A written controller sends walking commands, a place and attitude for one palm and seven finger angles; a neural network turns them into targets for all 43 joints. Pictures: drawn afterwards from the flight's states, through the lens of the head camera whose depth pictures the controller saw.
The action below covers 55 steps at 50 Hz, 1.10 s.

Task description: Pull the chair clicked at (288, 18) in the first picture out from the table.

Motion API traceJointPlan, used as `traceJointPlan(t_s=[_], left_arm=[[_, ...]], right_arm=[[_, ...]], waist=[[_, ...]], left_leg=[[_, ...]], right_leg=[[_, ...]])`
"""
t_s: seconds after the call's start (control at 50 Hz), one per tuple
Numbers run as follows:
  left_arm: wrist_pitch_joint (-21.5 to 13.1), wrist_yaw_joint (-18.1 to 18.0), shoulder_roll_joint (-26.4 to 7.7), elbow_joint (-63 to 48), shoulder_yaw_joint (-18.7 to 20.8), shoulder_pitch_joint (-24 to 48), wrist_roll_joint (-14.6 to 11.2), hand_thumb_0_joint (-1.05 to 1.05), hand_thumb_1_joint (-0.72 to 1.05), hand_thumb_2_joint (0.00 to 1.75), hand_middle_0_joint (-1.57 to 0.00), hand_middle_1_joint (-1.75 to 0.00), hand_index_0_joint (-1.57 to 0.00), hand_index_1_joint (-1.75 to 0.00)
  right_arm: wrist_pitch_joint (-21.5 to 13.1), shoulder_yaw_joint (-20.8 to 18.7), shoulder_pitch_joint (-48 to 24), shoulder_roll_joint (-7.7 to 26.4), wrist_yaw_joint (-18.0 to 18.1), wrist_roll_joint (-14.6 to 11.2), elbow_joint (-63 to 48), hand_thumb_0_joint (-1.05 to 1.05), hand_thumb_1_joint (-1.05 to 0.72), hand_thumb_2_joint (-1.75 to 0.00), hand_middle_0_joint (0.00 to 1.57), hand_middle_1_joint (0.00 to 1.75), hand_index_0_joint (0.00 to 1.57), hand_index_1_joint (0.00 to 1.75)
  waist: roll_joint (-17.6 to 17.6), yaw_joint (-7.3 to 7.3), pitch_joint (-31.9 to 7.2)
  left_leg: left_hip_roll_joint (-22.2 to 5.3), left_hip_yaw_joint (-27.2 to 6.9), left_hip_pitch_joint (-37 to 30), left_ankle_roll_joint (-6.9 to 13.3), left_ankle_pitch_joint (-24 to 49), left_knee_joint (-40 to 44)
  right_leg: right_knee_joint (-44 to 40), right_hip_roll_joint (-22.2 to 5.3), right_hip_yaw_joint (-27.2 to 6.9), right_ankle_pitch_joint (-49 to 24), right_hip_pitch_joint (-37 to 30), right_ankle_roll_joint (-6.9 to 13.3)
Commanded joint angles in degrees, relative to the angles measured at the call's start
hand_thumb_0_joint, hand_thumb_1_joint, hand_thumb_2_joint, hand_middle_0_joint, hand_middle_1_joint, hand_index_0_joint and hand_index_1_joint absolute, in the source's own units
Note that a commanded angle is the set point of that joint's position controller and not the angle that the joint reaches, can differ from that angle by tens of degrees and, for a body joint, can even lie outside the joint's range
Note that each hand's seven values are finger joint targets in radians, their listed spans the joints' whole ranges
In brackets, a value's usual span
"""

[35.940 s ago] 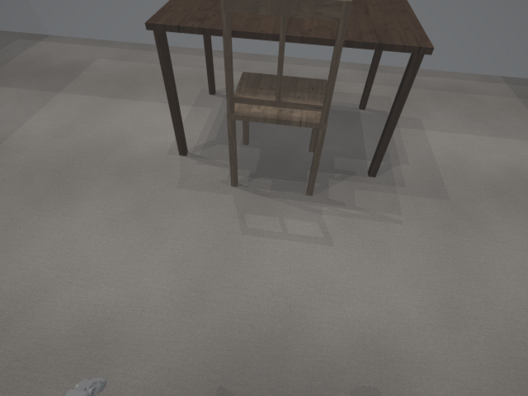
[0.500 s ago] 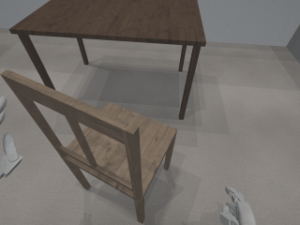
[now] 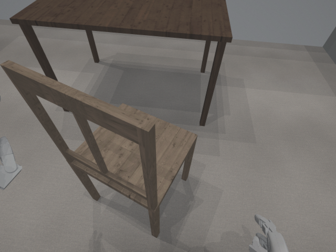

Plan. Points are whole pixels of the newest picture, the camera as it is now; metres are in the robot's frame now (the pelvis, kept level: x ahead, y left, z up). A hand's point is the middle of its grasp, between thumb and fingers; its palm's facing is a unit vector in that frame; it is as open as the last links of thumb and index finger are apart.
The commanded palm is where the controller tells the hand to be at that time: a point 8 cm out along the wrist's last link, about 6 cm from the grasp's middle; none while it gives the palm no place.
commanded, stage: step back with the hand held close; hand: left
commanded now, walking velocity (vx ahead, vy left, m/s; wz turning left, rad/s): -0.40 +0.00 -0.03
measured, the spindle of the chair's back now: (93, 146) +0.41 +0.26 -0.06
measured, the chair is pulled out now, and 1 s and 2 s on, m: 0.56 0.56 0.56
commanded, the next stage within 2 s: stop stepping back and stand still in 0.60 s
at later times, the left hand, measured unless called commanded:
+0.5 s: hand (7, 210) +0.14 +0.23 +0.20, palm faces +0.38 -0.78 -0.50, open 7.4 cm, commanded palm +0.07 +0.29 +0.19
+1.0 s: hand out of the picture +0.00 +0.22 +0.19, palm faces +0.47 -0.79 -0.40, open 7.4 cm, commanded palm -0.05 +0.26 +0.19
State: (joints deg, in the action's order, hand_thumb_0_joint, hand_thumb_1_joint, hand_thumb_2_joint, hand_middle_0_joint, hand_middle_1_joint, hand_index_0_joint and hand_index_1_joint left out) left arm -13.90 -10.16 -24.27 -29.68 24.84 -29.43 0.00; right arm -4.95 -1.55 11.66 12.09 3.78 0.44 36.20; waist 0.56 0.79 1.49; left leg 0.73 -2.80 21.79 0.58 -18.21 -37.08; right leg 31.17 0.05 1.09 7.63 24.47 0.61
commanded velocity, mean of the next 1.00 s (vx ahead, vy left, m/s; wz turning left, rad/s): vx -0.17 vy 0.02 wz -0.04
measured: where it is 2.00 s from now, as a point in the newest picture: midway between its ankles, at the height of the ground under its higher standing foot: outside the picture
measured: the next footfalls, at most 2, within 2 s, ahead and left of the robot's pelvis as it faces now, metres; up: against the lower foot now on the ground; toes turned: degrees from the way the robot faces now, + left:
right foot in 0.18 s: +0.02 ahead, -0.12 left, +0.00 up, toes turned +4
left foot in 0.58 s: -0.03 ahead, +0.11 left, +0.00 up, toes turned +0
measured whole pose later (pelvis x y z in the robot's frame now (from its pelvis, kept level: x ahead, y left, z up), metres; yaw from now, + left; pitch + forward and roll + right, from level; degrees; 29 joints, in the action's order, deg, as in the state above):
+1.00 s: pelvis -0.19 -0.04 +0.01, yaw +0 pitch +0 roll +0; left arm -11.5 -8.5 -24.4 -25.5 23.5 -28.9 -2.1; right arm -5.3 0.8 15.5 10.9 3.5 0.1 40.9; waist 2.4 0.3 -5.1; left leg -0.1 -0.1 27.6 -0.2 -20.1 -55.6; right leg 30.5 -0.8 0.5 16.3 14.3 0.8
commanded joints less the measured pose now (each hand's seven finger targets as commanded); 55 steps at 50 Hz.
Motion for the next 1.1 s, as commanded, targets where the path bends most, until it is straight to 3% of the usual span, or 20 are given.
traceJointPlan(t_s=[0.0, 0.1, 0.16, 0.26, 0.34, 0.44, 0.52, 0.56, 0.58, 0.66, 0.7, 0.78, 0.82, 0.84, 0.86, 0.88, 0.92, 0.96, 1.04, 1.08], left_arm=[[-2.8, -2.5, -12.2, -10.9, 7.8, -0.5, -1.0, 0.00, 0.90, 0.90, -0.20, -0.30, -0.20, -0.30], [-4.7, -1.6, -12.2, -13.0, 10.5, -1.7, 1.0, 0.00, 0.90, 0.90, -0.20, -0.30, -0.20, -0.30], [-5.4, -1.0, -12.5, -13.7, 10.3, 0.2, 1.0, 0.00, 0.90, 0.90, -0.20, -0.30, -0.20, -0.30], [-7.2, 0.2, -11.0, -15.8, 6.7, 0.3, -0.5, 0.00, 0.90, 0.90, -0.20, -0.30, -0.20, -0.30], [-7.0, -0.3, -13.5, -14.6, 8.6, -0.5, -1.3, 0.00, 0.90, 0.90, -0.20, -0.30, -0.20, -0.30], [-4.2, -1.3, -14.8, -8.6, 11.1, -3.1, -2.1, 0.00, 0.90, 0.90, -0.20, -0.30, -0.20, -0.30], [-3.8, -0.3, -10.1, -4.7, 8.1, -4.9, -1.8, 0.00, 0.90, 0.90, -0.20, -0.30, -0.20, -0.30], [-5.8, 0.1, -11.5, -9.5, 7.3, -1.5, -1.4, 0.00, 0.90, 0.90, -0.20, -0.30, -0.20, -0.30], [-5.8, 0.3, -10.9, -10.7, 6.3, -1.1, -1.9, 0.00, 0.90, 0.90, -0.20, -0.30, -0.20, -0.30], [-5.9, 0.4, -12.0, -21.6, 5.1, 3.4, -2.7, 0.00, 0.90, 0.90, -0.20, -0.30, -0.20, -0.30], [-4.9, 0.1, -10.6, -21.7, 4.6, 0.1, -2.3, 0.00, 0.90, 0.90, -0.20, -0.30, -0.20, -0.30], [-1.4, -1.0, -11.2, -15.9, 7.0, -2.6, -2.6, 0.00, 0.90, 0.90, -0.20, -0.30, -0.20, -0.30], [-0.8, -1.1, -11.2, -10.1, 7.4, -1.0, -1.7, 0.00, 0.90, 0.90, -0.20, -0.30, -0.20, -0.30], [-0.5, -0.8, -12.6, -6.6, 8.1, -0.5, -1.4, 0.00, 0.90, 0.90, -0.20, -0.30, -0.20, -0.30], [-0.5, -0.6, -12.9, -6.2, 7.3, 2.5, -2.2, 0.00, 0.90, 0.90, -0.20, -0.30, -0.20, -0.30], [-0.1, -0.4, -13.7, -6.5, 7.2, 6.4, -2.9, 0.00, 0.90, 0.90, -0.20, -0.30, -0.20, -0.30], [0.4, 0.7, -9.8, -2.2, 4.4, 5.9, -2.5, 0.00, 0.90, 0.90, -0.20, -0.30, -0.20, -0.30], [0.6, 1.1, -9.1, -2.5, 3.2, 4.3, -2.2, 0.00, 0.90, 0.90, -0.20, -0.30, -0.20, -0.30], [-0.5, -0.3, -8.2, -6.5, 1.5, 5.7, -1.3, 0.00, 0.90, 0.90, -0.20, -0.30, -0.20, -0.30], [-2.0, -0.7, -9.4, -12.9, 2.3, 9.7, -0.6, 0.00, 0.90, 0.90, -0.20, -0.30, -0.20, -0.30]], right_arm=[[-2.1, -2.9, -3.9, 6.6, 0.2, 0.2, -7.5, 0.00, -0.90, -0.90, 0.20, 0.30, 0.20, 0.30], [-3.2, -2.8, -6.7, 7.4, 1.6, -0.3, -9.7, 0.00, -0.90, -0.90, 0.20, 0.30, 0.20, 0.30], [-4.8, -3.2, -5.8, 7.1, 1.9, 0.0, -8.9, 0.00, -0.90, -0.90, 0.20, 0.30, 0.20, 0.30], [-6.7, -2.5, -4.1, 6.7, 1.3, 1.4, -5.2, 0.00, -0.90, -0.90, 0.20, 0.30, 0.20, 0.30], [-6.1, -3.7, -4.3, 6.5, 1.9, 1.0, -4.9, 0.00, -0.90, -0.90, 0.20, 0.30, 0.20, 0.30], [-3.0, -4.7, -8.0, 4.9, 1.4, 0.3, -6.0, 0.00, -0.90, -0.90, 0.20, 0.30, 0.20, 0.30], [-0.6, -1.5, -8.3, 4.2, 2.0, 0.0, -7.4, 0.00, -0.90, -0.90, 0.20, 0.30, 0.20, 0.30], [-1.5, -2.5, -7.9, 6.1, 2.3, 0.4, -7.8, 0.00, -0.90, -0.90, 0.20, 0.30, 0.20, 0.30], [-3.0, -2.7, -4.8, 5.2, 1.9, 0.6, -7.2, 0.00, -0.90, -0.90, 0.20, 0.30, 0.20, 0.30], [-7.9, -2.7, -3.4, 6.6, 0.9, 1.5, -5.7, 0.00, -0.90, -0.90, 0.20, 0.30, 0.20, 0.30], [-9.0, -3.3, -2.6, 6.9, -0.2, 0.4, -5.8, 0.00, -0.90, -0.90, 0.20, 0.30, 0.20, 0.30], [-7.3, -1.5, -4.5, 7.0, -0.2, -0.5, -7.6, 0.00, -0.90, -0.90, 0.20, 0.30, 0.20, 0.30], [-5.8, -1.2, -4.6, 6.5, 0.1, -0.1, -7.0, 0.00, -0.90, -0.90, 0.20, 0.30, 0.20, 0.30], [-4.8, -1.4, -4.2, 6.1, 0.2, 0.3, -6.8, 0.00, -0.90, -0.90, 0.20, 0.30, 0.20, 0.30], [-4.2, -1.3, -4.5, 5.7, 0.4, -0.2, -6.7, 0.00, -0.90, -0.90, 0.20, 0.30, 0.20, 0.30], [-4.3, -1.4, -4.0, 6.9, 0.5, -0.1, -5.8, 0.00, -0.90, -0.90, 0.20, 0.30, 0.20, 0.30], [-4.1, -1.1, -2.6, 6.8, 0.6, -0.6, -4.6, 0.00, -0.90, -0.90, 0.20, 0.30, 0.20, 0.30], [-3.6, -0.6, -4.9, 6.3, 0.8, -0.6, -6.5, 0.00, -0.90, -0.90, 0.20, 0.30, 0.20, 0.30], [-5.7, 0.0, -3.3, 6.8, 1.6, 0.0, -7.0, 0.00, -0.90, -0.90, 0.20, 0.30, 0.20, 0.30], [-7.1, -0.7, -1.5, 9.1, 1.8, 0.1, -8.3, 0.00, -0.90, -0.90, 0.20, 0.30, 0.20, 0.30]], waist=[[6.3, -0.65, -8.9], [-14.1, -0.17, -8.4], [-10.6, 0.04, -6.1], [-8.8, -0.45, -14.4], [-3.6, -0.61, -18.8], [9.1, 0.98, -10.9], [4.9, -2.11, -6.0], [-13.6, -1.68, -8.2], [-11.7, -1.50, -9.8], [-13.4, -1.04, -12.5], [-13.9, -0.09, -13.9], [-16.9, -0.12, -7.4], [-12.5, -0.31, -4.5], [-2.6, -0.62, -2.6], [7.9, -0.96, -0.8], [12.5, -1.48, 1.0], [13.4, -2.96, -2.3], [10.3, -2.48, -0.9], [1.0, -1.77, -0.9], [-14.9, -1.81, -2.3]], left_leg=[[-1.0, 0.0, -3.3, 1.4, -1.9, 4.5], [-16.7, -13.7, 24.3, 8.1, -11.2, 24.2], [-14.6, -10.7, 22.5, 7.4, -1.7, 18.4], [-10.4, -5.0, -8.9, 3.6, 36.1, 7.2], [-5.4, 0.9, -11.8, 0.6, 28.4, 2.9], [1.6, -0.9, 1.0, -1.1, -9.5, -17.9], [-2.4, 0.2, -4.9, -0.1, 8.0, 17.5], [-18.4, -13.8, -6.6, 4.9, 33.3, 20.0], [-20.9, -11.9, -8.8, 7.7, 39.3, 18.0], [-20.0, -9.0, -11.2, 9.0, 40.9, 15.6], [-17.2, -6.2, -13.8, 7.3, 32.6, 14.8], [-11.9, -4.9, 4.6, 3.2, -20.2, 22.0], [-5.7, 0.9, 10.5, 0.3, -22.8, 16.5], [-1.4, 4.9, 9.1, -1.4, -19.9, 5.0], [1.6, 5.0, 4.6, -2.2, -11.4, -15.7], [0.3, 1.5, 5.5, -1.6, -6.2, -26.9], [-1.9, 0.0, 0.8, -0.8, -1.2, -28.2], [-4.4, 0.7, -5.5, 0.5, -2.1, -15.6], [-1.8, 6.0, -8.6, 2.3, -6.6, 14.3], [-10.6, -9.1, -9.9, 6.9, -9.4, 24.1]], right_leg=[[-14.1, -12.6, -10.0, 11.2, -3.5, 4.1], [15.3, 1.2, -2.3, 4.9, -25.4, -1.4], [13.3, 0.5, -4.3, 1.5, -23.1, -0.8], [-1.3, -2.0, -4.9, -15.9, -10.4, -0.1], [-4.7, -5.7, -8.0, -28.1, -10.1, -1.3], [-18.3, -19.8, -18.5, -7.7, -3.8, 10.4], [-3.2, -6.7, -5.2, -13.7, -5.9, 2.6], [13.7, -0.2, -2.9, 11.9, -1.3, -0.3], [23.0, 1.1, -6.1, 20.8, 2.3, -0.3], [30.1, 1.0, -7.4, 21.4, 4.4, -1.3], [24.2, 0.6, -4.0, 19.5, 2.1, -1.5], [3.2, 2.6, 2.5, 17.5, -15.8, -1.0], [-6.2, 2.2, 2.3, 17.8, -21.1, 0.9], [-14.4, -3.5, -5.4, 24.9, -14.4, 3.8], [-24.0, -14.7, -21.8, 32.6, -1.4, 8.8], [-26.1, -21.5, -25.4, 27.0, 3.6, 11.1], [-21.9, -17.4, -16.6, 29.0, 6.8, 8.5], [-19.0, -15.0, -8.3, 27.8, 9.7, 6.4], [-10.6, -10.7, -5.5, 27.9, -0.9, 3.7], [9.9, -2.3, -0.5, 20.1, -0.8, 0.6]])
